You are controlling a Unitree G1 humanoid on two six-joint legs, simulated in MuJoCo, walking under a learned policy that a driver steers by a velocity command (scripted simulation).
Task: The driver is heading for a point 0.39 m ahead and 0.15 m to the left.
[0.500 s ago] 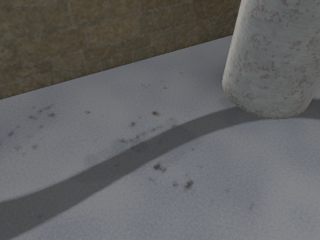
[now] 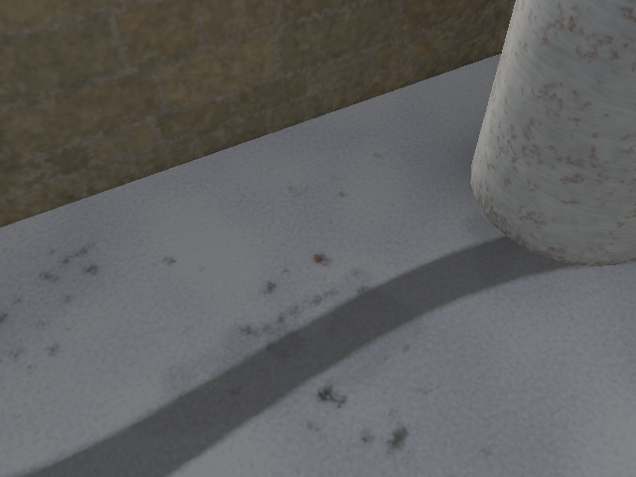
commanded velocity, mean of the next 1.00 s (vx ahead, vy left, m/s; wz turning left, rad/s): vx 0.06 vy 0.00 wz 0.43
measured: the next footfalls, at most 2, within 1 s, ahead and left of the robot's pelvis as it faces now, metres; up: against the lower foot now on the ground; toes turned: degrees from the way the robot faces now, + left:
left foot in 0.44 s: +0.15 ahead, +0.12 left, +0.00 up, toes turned +14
right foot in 0.96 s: +0.19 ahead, -0.07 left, +0.00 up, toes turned +31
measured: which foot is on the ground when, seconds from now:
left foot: up 0.00-0.42, down 0.44-0.96, up 0.98-1.00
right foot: down 0.00-0.44, up 0.46-0.94, down 0.96-1.00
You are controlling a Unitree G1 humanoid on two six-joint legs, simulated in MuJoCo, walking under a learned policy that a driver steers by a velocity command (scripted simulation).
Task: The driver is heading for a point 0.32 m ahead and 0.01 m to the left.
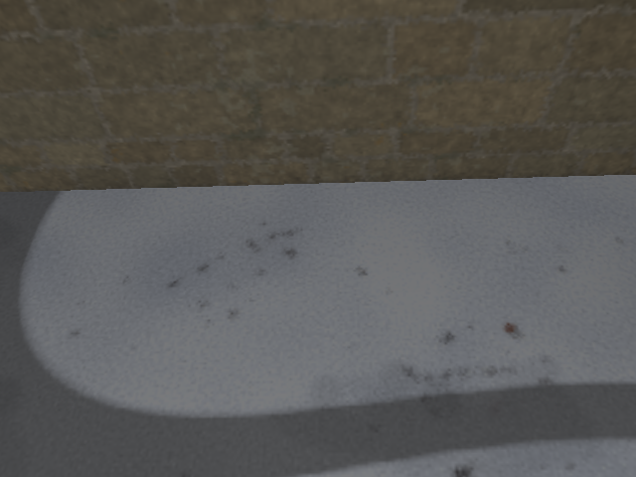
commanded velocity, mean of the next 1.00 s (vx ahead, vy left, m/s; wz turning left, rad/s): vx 0.14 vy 0.00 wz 0.12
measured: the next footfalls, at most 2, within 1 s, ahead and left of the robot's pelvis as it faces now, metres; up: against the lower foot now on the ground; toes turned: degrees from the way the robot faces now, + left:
left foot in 0.36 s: -0.01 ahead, +0.11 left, +0.00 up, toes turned +1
right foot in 0.80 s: +0.10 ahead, -0.10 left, +0.00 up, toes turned +2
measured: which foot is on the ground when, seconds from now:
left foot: up 0.00-0.34, down 0.36-0.82, up 0.84-1.00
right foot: down 0.00-0.56, up 0.58-0.78, down 0.80-1.00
